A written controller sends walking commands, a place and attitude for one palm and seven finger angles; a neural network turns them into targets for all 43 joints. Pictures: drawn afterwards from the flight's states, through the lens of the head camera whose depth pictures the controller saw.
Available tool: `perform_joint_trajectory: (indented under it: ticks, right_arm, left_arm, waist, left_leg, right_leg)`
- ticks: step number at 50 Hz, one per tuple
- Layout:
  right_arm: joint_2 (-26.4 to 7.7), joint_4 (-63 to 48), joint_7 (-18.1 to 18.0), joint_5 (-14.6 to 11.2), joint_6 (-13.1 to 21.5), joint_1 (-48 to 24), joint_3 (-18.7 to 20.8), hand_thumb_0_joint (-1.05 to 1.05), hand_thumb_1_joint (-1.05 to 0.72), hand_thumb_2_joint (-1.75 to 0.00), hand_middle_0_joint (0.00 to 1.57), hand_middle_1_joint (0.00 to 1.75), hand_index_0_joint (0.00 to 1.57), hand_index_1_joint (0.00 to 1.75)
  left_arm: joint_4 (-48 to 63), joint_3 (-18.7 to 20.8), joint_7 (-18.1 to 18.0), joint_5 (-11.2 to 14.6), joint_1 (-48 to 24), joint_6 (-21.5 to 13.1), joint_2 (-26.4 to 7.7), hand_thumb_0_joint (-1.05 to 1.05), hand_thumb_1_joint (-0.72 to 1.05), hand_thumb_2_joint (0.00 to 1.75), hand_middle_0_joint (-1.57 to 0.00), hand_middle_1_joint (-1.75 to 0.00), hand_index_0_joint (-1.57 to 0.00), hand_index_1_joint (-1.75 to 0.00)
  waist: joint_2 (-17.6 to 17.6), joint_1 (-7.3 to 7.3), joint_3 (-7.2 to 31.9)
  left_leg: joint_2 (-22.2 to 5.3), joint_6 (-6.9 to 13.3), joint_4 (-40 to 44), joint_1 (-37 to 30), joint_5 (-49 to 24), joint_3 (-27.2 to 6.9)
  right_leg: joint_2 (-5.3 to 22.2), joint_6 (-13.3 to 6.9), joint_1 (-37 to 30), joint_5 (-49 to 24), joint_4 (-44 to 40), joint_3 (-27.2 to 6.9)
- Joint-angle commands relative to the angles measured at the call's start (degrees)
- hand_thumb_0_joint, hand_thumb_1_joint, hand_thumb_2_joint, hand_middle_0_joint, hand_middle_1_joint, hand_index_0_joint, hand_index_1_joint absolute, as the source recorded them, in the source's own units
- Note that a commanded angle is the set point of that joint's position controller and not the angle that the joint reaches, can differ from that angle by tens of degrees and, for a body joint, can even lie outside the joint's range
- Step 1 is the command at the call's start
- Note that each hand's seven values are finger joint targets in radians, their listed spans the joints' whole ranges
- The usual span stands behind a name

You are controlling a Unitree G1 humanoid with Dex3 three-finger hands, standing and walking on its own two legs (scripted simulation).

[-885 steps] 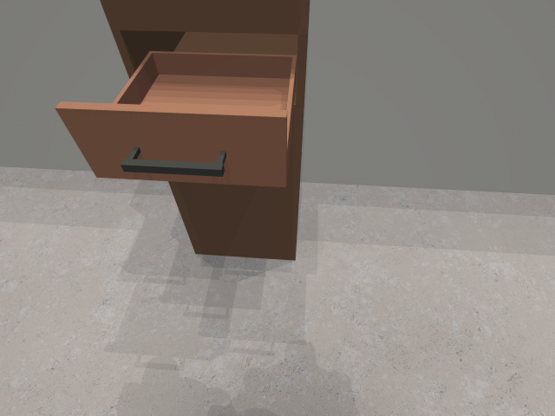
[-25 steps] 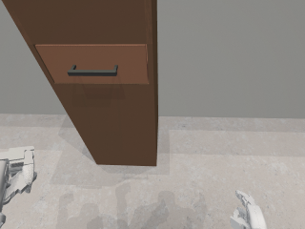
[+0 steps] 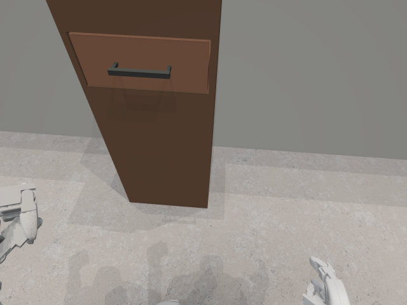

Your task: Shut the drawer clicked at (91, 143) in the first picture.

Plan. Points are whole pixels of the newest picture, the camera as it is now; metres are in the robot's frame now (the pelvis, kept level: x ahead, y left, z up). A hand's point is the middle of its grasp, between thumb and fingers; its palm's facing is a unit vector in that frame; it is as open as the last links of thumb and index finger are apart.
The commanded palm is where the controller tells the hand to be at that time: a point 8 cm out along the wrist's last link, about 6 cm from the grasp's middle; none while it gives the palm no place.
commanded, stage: step back with the hand held close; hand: left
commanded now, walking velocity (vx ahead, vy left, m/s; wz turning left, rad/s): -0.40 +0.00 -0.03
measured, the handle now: (140, 69) +0.70 +0.24 +0.09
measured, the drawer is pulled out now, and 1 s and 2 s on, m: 0.00 0.00 0.00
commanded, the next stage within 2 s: stop stepping back and stand still in 0.72 s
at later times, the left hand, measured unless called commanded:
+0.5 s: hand (19, 272) +0.12 +0.22 +0.18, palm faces +0.29 -0.85 -0.44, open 3.2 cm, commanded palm +0.07 +0.28 +0.19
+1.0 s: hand out of the picture +0.06 +0.28 +0.19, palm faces +0.30 -0.88 -0.38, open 3.2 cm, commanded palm +0.03 +0.32 +0.19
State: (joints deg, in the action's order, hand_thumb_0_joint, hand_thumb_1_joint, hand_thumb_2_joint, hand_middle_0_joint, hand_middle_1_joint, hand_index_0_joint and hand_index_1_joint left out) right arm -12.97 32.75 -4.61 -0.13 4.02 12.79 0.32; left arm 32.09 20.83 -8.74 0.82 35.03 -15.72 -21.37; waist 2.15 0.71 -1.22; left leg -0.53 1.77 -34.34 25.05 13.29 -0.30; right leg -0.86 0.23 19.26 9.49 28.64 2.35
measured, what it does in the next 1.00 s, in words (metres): walks backwards: right foot, then left foot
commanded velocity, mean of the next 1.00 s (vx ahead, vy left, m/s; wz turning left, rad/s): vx -0.28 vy -0.02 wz -0.01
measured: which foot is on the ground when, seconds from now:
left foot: down 0.00-0.86, up 0.88-0.98, down 1.00-1.00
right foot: down 0.00-0.12, up 0.14-0.30, down 0.32-1.00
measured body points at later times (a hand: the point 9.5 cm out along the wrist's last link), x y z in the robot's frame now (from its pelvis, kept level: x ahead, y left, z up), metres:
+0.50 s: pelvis -0.07 +0.00 +0.00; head -0.06 +0.02 +0.45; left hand +0.10 +0.27 +0.20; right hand +0.11 -0.23 -0.08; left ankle +0.10 +0.10 -0.73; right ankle -0.13 -0.12 -0.73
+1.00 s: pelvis -0.13 +0.06 -0.01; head -0.15 +0.10 +0.44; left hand +0.04 +0.32 +0.20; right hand +0.01 -0.18 -0.07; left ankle -0.06 +0.14 -0.73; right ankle -0.16 -0.09 -0.73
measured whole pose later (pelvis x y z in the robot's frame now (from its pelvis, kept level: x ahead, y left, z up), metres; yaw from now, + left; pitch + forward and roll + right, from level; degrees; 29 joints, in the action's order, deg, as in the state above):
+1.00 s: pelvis -0.13 +0.06 -0.01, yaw -7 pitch +0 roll -4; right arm -10.4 36.1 -3.8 1.0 4.7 13.6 -1.5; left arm 38.2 21.2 -7.8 2.3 35.3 -13.6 -23.1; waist -0.7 2.4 3.5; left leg -0.7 -0.9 -40.7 25.0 19.2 -1.6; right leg 0.2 -0.4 15.3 20.5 34.7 2.9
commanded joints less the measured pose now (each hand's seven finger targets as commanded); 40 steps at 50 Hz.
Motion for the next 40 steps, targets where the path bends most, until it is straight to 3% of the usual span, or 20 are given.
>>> perform_joint_trajectory:
  ticks: [1, 4, 6, 7, 9, 13, 16, 17, 18, 19, 21, 24, 27, 29, 32, 33, 35, 36, 38, 40]
  right_arm:
    - [-6.1, -6.5, -0.6, 0.2, 3.1, -4.5, 3.2, 0.00, -0.90, -0.90, 0.20, 0.30, 0.20, 0.30]
    - [-7.2, -7.3, -1.0, 0.0, 3.1, -6.0, 3.0, 0.00, -0.90, -0.90, 0.20, 0.30, 0.20, 0.30]
    - [-8.4, -8.5, -1.4, 0.3, 4.1, -7.9, 3.1, 0.00, -0.90, -0.90, 0.20, 0.30, 0.20, 0.30]
    - [-8.0, -8.8, -1.3, 0.4, 4.3, -7.6, 3.6, 0.00, -0.90, -0.90, 0.20, 0.30, 0.20, 0.30]
    - [-6.9, -8.7, -0.7, 0.7, 4.8, -7.0, 3.9, 0.00, -0.90, -0.90, 0.20, 0.30, 0.20, 0.30]
    - [-5.9, -7.0, 0.8, 1.1, 5.8, -6.7, 3.4, 0.00, -0.90, -0.90, 0.20, 0.30, 0.20, 0.30]
    - [-4.7, -4.6, 0.8, 1.4, 4.9, -5.7, 2.5, 0.00, -0.90, -0.90, 0.20, 0.30, 0.20, 0.30]
    - [-4.5, -3.8, 0.5, 1.5, 4.9, -5.6, 2.3, 0.00, -0.90, -0.90, 0.20, 0.30, 0.20, 0.30]
    - [-4.7, -3.6, 0.2, 0.4, 5.0, -4.9, 3.1, 0.00, -0.90, -0.90, 0.20, 0.30, 0.20, 0.30]
    - [-5.8, -4.8, 0.0, -0.2, 5.0, -5.6, 3.4, 0.00, -0.90, -0.90, 0.20, 0.30, 0.20, 0.30]
    - [-5.8, -6.0, -0.5, -0.2, 4.1, -7.3, 3.0, 0.00, -0.90, -0.90, 0.20, 0.30, 0.20, 0.30]
    - [-5.6, -6.8, -0.5, 0.0, 3.3, -8.5, 2.7, 0.00, -0.90, -0.90, 0.20, 0.30, 0.20, 0.30]
    - [-5.3, -6.0, -0.7, 0.2, 3.1, -7.7, 2.8, 0.00, -0.90, -0.90, 0.20, 0.30, 0.20, 0.30]
    - [-5.0, -5.4, -0.8, 0.5, 3.3, -7.2, 2.5, 0.00, -0.90, -0.90, 0.20, 0.30, 0.20, 0.30]
    - [-6.0, -5.6, -1.4, 0.7, 3.9, -7.1, 2.1, 0.00, -0.90, -0.90, 0.20, 0.30, 0.20, 0.30]
    - [-6.9, -6.1, -1.3, 0.8, 4.4, -7.1, 2.2, 0.00, -0.90, -0.90, 0.20, 0.30, 0.20, 0.30]
    - [-8.5, -7.2, -1.0, 1.6, 5.0, -8.2, 3.1, 0.00, -0.90, -0.90, 0.20, 0.30, 0.20, 0.30]
    - [-8.2, -6.5, -0.7, 2.6, 4.8, -7.3, 3.5, 0.00, -0.90, -0.90, 0.20, 0.30, 0.20, 0.30]
    - [-5.8, -6.5, 0.6, 2.5, 4.8, -6.5, 3.8, 0.00, -0.90, -0.90, 0.20, 0.30, 0.20, 0.30]
    - [-4.8, -6.7, 1.6, 1.6, 5.3, -6.0, 3.5, 0.00, -0.90, -0.90, 0.20, 0.30, 0.20, 0.30]
  left_arm:
    - [11.5, 5.9, -2.2, 1.3, -3.7, -3.3, -10.1, 0.00, 0.90, 0.90, -1.40, -1.60, -1.40, -1.60]
    - [13.2, 6.7, -2.1, 1.3, -3.1, -3.9, -11.0, 0.00, 0.90, 0.90, -1.40, -1.60, -1.40, -1.60]
    - [12.4, 8.9, -1.8, 0.0, -1.2, -4.5, -10.8, 0.00, 0.90, 0.90, -1.40, -1.60, -1.40, -1.60]
    - [11.7, 8.7, -1.3, -0.4, -1.2, -4.6, -10.0, 0.00, 0.90, 0.90, -1.40, -1.60, -1.40, -1.60]
    - [11.7, 9.3, -0.9, 0.0, -0.5, -4.7, -10.7, 0.00, 0.90, 0.90, -1.40, -1.60, -1.40, -1.60]
    - [14.5, 7.2, 0.2, 2.4, 2.8, -5.3, -10.2, 0.00, 0.90, 0.90, -1.40, -1.60, -1.40, -1.60]
    - [14.8, 7.7, 0.5, 3.0, -1.6, -6.6, -12.4, 0.00, 0.90, 0.90, -1.40, -1.60, -1.40, -1.60]
    - [14.2, 8.5, 0.2, 2.9, -3.6, -7.0, -13.3, 0.00, 0.90, 0.90, -1.40, -1.60, -1.40, -1.60]
    - [14.7, 6.2, 0.2, 2.9, -4.1, -6.7, -11.3, 0.00, 0.90, 0.90, -1.40, -1.60, -1.40, -1.60]
    - [14.5, 6.6, 0.4, 2.9, -3.5, -6.2, -12.2, 0.00, 0.90, 0.90, -1.40, -1.60, -1.40, -1.60]
    - [12.3, 8.0, 0.6, 3.6, -0.6, -5.0, -13.1, 0.00, 0.90, 0.90, -1.40, -1.60, -1.40, -1.60]
    - [11.3, 8.5, 0.9, 4.3, -0.7, -5.0, -13.5, 0.00, 0.90, 0.90, -1.40, -1.60, -1.40, -1.60]
    - [10.2, 7.4, 0.6, 4.3, -1.3, -5.2, -13.1, 0.00, 0.90, 0.90, -1.40, -1.60, -1.40, -1.60]
    - [10.3, 6.7, 0.2, 3.7, -3.3, -4.9, -13.0, 0.00, 0.90, 0.90, -1.40, -1.60, -1.40, -1.60]
    - [10.6, 6.1, 0.4, 3.3, -5.6, -4.9, -12.8, 0.00, 0.90, 0.90, -1.40, -1.60, -1.40, -1.60]
    - [11.7, 5.9, 0.6, 3.6, -6.3, -5.6, -12.6, 0.00, 0.90, 0.90, -1.40, -1.60, -1.40, -1.60]
    - [12.8, 7.9, 0.8, 3.3, -6.1, -6.9, -13.0, 0.00, 0.90, 0.90, -1.40, -1.60, -1.40, -1.60]
    - [11.6, 9.6, 1.0, 3.1, -3.7, -6.7, -13.0, 0.00, 0.90, 0.90, -1.40, -1.60, -1.40, -1.60]
    - [13.9, 8.3, 1.4, 3.8, -1.8, -6.2, -12.0, 0.00, 0.90, 0.90, -1.40, -1.60, -1.40, -1.60]
    - [14.6, 7.5, 1.2, 4.6, 1.8, -5.3, -11.4, 0.00, 0.90, 0.90, -1.40, -1.60, -1.40, -1.60]
  waist:
    - [-6.1, -2.17, 5.0]
    - [2.6, -1.80, 4.1]
    - [14.6, -0.95, 4.7]
    - [15.1, -0.53, 5.3]
    - [7.4, -0.31, 5.6]
    - [10.8, -0.56, 8.4]
    - [2.0, -1.15, 9.9]
    - [0.8, -1.56, 11.7]
    - [-4.4, -2.09, 15.5]
    - [-5.4, -1.78, 15.8]
    - [-2.8, -1.43, 12.9]
    - [1.8, -1.58, 6.2]
    - [-0.8, -2.14, 1.6]
    - [-4.3, -2.43, -1.3]
    - [1.7, -2.39, -3.1]
    - [6.1, -2.08, -2.2]
    - [17.3, -1.13, 3.8]
    - [17.0, -0.56, 7.4]
    - [11.5, 0.40, 12.9]
    - [13.3, 0.80, 16.1]
  left_leg:
    - [0.5, -1.1, -2.2, -11.6, 5.6, -2.0]
    - [-3.9, 0.6, 10.5, -5.6, 10.2, -8.2]
    - [-14.1, 5.5, 29.7, 17.4, 32.4, -20.7]
    - [-16.7, 7.4, 31.0, 22.2, 34.0, -23.0]
    - [-15.9, 7.8, 25.7, 16.2, 24.1, -19.9]
    - [-11.6, 2.6, 22.0, -0.6, 12.5, -13.5]
    - [-5.0, -1.5, 8.2, -15.8, -7.3, -2.8]
    - [-4.0, -2.0, 6.3, -21.5, -12.6, -0.4]
    - [-3.5, -1.5, 4.1, -25.1, -19.0, 0.6]
    - [-3.7, -0.8, 2.8, -27.6, -20.5, 0.6]
    - [-4.6, -0.4, 4.2, -26.8, -18.4, -1.4]
    - [-4.5, -1.2, 5.3, -22.2, -4.1, -3.1]
    - [-2.1, -3.3, -2.7, -23.5, 0.9, -3.4]
    - [-0.8, -3.5, -5.8, -22.4, 0.8, -3.2]
    - [-3.5, -2.3, 6.1, -18.5, 1.0, -7.5]
    - [-6.0, -1.4, 13.7, -14.7, 6.0, -11.9]
    - [-15.3, 0.4, 34.9, 1.1, 28.5, -24.6]
    - [-17.9, 0.2, 37.1, 5.2, 30.7, -24.6]
    - [-14.6, -1.4, 32.1, -1.7, 18.3, -15.3]
    - [-10.5, -3.1, 24.9, -7.6, 10.5, -7.0]
  right_leg:
    - [10.2, -4.0, 11.2, 12.3, -13.5, -9.7]
    - [3.4, -0.8, 5.8, 13.4, -6.4, -4.6]
    - [-4.5, 1.4, -15.6, 10.3, 14.3, -2.2]
    - [-5.5, 1.3, -19.4, 9.1, 22.2, -3.2]
    - [-4.6, 0.4, -13.9, 12.8, 20.9, -5.0]
    - [-2.8, -1.8, -7.7, 15.5, -0.5, -2.6]
    - [5.5, -3.3, 2.3, -1.2, -11.5, -11.1]
    - [6.4, -2.5, 5.1, -8.1, -11.4, -9.6]
    - [4.9, 1.1, 3.1, -17.5, -9.4, -6.7]
    - [4.3, 2.9, 4.1, -20.1, -8.4, -5.4]
    - [3.2, 2.6, 6.2, -12.0, -7.7, -4.5]
    - [3.2, -0.2, 11.5, 6.1, -10.8, -6.2]
    - [7.4, -4.6, 21.5, 19.0, -16.2, -9.7]
    - [8.5, -5.4, 23.8, 17.7, -16.6, -9.2]
    - [2.2, -2.3, 18.2, 13.6, -10.1, -5.1]
    - [-1.6, -1.4, 12.7, 16.8, -6.2, -3.9]
    - [-7.6, -0.9, -8.2, 20.0, 10.9, -2.3]
    - [-7.8, -1.6, -14.1, 21.7, 18.0, -2.9]
    - [-6.7, -3.2, -12.1, 24.4, 15.8, -1.2]
    - [-4.8, -3.8, -10.3, 23.1, 5.5, 0.5]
